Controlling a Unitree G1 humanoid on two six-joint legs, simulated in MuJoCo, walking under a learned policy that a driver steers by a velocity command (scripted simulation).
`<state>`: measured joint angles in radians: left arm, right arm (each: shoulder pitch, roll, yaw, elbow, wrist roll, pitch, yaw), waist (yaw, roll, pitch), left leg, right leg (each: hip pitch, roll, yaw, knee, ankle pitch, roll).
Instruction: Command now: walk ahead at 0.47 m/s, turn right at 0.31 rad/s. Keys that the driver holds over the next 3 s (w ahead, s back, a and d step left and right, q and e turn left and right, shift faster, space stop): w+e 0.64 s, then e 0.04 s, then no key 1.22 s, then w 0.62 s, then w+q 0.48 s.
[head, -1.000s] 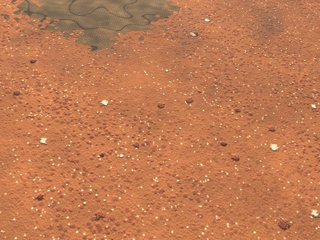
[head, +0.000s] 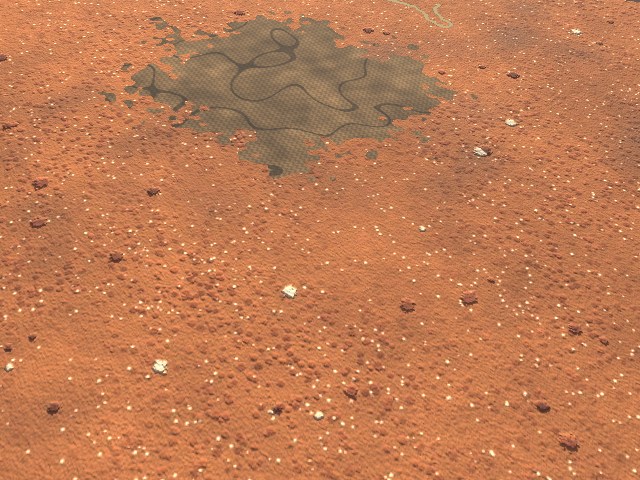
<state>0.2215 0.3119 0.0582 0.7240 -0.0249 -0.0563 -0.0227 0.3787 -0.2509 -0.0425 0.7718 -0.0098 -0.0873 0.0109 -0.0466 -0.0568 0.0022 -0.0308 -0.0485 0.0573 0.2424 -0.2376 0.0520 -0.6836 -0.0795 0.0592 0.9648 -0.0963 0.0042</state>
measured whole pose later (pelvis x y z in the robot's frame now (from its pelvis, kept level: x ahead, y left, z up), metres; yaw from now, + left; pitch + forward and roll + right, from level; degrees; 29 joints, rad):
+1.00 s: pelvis +0.51 -0.07 -0.01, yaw -28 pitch +1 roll +1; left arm 0.17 0.29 0.04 0.66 0.00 0.03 0.02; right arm 0.19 -0.25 -0.02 0.77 -0.01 -0.05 0.02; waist -0.03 -0.03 0.07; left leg -0.27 -0.02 0.02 0.42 -0.16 0.03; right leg -0.45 -0.02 0.07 0.75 -0.32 0.07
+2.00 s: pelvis +0.55 -0.12 -0.01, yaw -28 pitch -2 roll +0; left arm 0.22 0.23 0.04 0.92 0.00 0.00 0.03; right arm 0.24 -0.24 -0.03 1.06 0.00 0.00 -0.04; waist -0.02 0.01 0.02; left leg -0.19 0.03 0.00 0.55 -0.37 -0.01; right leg -0.23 0.03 0.03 0.55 -0.31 -0.03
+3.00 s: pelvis +0.93 -0.33 -0.01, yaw -16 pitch +1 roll -3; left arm 0.31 0.26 0.06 1.02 0.00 -0.09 0.02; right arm 0.12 -0.24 -0.07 0.84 0.02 -0.04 0.02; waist 0.06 0.03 0.02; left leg -0.68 0.13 -0.01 0.73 0.03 0.04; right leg 0.08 0.04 -0.25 0.20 -0.29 -0.02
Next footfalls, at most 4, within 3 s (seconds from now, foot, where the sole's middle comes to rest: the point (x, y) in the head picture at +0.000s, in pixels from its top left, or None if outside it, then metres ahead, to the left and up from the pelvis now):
0.24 right None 0.32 -0.13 -0.78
0.70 left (307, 420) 0.63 0.00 -0.78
1.08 right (417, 461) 0.54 -0.23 -0.78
2.58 right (469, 336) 0.84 -0.41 -0.78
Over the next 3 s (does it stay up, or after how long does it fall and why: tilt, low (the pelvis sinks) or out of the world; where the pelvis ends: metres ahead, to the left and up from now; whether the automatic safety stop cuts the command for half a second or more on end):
stays up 0.93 -0.33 -0.01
